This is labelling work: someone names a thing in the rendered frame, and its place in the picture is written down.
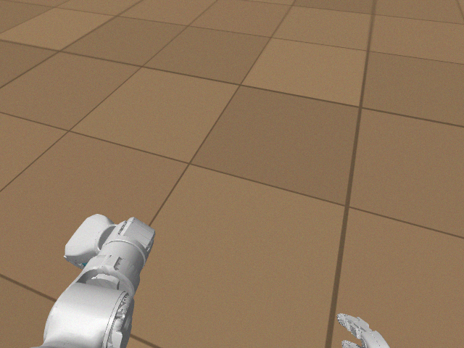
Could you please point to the left robot arm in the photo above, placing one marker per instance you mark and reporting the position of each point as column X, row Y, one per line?
column 95, row 310

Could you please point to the left robot hand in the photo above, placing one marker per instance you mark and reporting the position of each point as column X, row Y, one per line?
column 80, row 248

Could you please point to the right robot hand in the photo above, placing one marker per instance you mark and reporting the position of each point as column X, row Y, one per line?
column 360, row 329

